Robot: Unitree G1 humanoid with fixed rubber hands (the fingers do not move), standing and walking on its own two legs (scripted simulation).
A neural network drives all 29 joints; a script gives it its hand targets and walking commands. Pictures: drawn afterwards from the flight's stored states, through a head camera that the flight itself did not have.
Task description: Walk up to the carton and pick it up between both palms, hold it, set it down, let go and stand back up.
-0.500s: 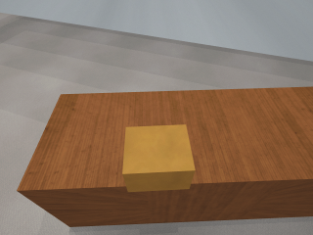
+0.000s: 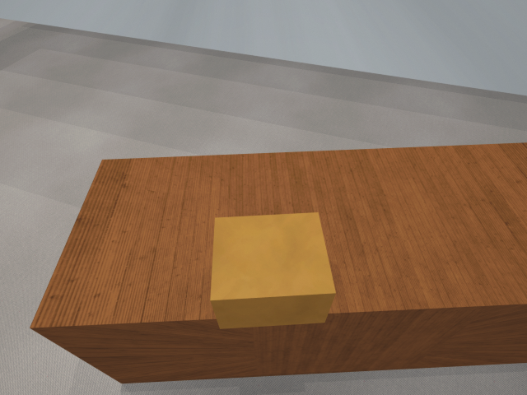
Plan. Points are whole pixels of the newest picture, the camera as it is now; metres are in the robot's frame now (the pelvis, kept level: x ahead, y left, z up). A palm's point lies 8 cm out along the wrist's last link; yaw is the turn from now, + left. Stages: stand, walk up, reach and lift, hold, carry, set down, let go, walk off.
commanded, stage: walk up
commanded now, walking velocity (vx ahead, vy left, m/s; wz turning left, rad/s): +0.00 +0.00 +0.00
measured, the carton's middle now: (269, 270) +0.39 +0.02 -0.14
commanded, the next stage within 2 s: stand in 1.24 s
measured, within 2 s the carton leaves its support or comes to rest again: neither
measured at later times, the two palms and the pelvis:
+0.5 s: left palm out of the picture -0.01 +0.20 -0.15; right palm out of the picture -0.01 -0.20 -0.15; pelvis +0.01 +0.00 +0.00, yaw +0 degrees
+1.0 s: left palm out of the picture +0.01 +0.26 -0.15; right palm out of the picture +0.04 -0.15 -0.16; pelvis +0.03 +0.06 +0.00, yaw +2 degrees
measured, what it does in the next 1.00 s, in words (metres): steps on the spot: left foot, then right foot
